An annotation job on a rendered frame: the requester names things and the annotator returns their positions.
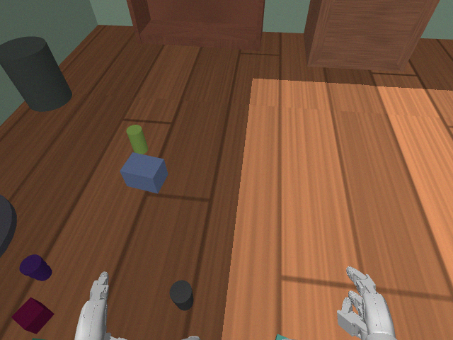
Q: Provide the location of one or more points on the bookshelf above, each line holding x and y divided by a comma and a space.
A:
232, 24

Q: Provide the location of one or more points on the right robot hand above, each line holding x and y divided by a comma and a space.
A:
373, 312

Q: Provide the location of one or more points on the left robot hand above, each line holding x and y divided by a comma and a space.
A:
93, 317

